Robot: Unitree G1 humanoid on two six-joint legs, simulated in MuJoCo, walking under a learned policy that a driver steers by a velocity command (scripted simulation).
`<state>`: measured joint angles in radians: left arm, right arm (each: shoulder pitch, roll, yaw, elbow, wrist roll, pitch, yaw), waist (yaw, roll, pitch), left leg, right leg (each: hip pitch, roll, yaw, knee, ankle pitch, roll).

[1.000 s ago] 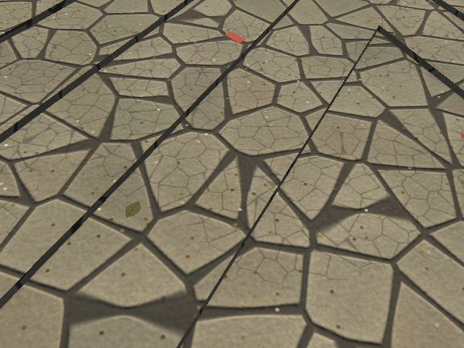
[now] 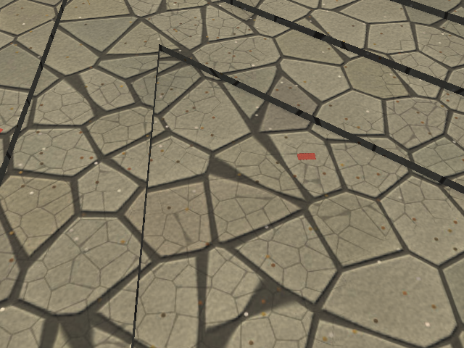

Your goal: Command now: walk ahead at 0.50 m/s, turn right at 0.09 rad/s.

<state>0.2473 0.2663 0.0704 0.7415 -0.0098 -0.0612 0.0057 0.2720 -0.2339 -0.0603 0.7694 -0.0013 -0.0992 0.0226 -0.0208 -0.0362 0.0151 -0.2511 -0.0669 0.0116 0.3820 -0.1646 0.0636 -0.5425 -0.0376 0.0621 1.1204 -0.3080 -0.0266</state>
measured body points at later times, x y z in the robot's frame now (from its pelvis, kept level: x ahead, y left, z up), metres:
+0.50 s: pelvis +0.27 -0.07 +0.00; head +0.30 -0.08 +0.45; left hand +0.39 +0.20 -0.10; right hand +0.35 -0.34 -0.13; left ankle +0.22 +0.08 -0.66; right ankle +0.31 -0.16 -0.74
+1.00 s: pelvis +0.46 -0.01 -0.01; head +0.51 +0.02 +0.43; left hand +0.52 +0.30 -0.13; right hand +0.70 -0.22 -0.10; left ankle +0.53 +0.08 -0.74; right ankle +0.45 -0.17 -0.65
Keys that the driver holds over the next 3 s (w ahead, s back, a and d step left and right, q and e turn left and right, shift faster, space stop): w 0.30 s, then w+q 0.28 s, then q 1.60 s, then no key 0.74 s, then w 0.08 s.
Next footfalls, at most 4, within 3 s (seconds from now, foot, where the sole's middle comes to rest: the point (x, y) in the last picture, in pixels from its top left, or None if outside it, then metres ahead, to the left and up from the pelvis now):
0.34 right None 0.35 -0.16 -0.78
0.84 left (200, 317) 0.57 0.09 -0.78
1.32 right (271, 295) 0.64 -0.12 -0.78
1.74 left None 0.44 0.07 -0.78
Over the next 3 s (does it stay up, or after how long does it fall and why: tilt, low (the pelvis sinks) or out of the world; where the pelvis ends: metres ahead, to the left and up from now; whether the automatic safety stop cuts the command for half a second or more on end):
stays up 0.47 -0.02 -0.01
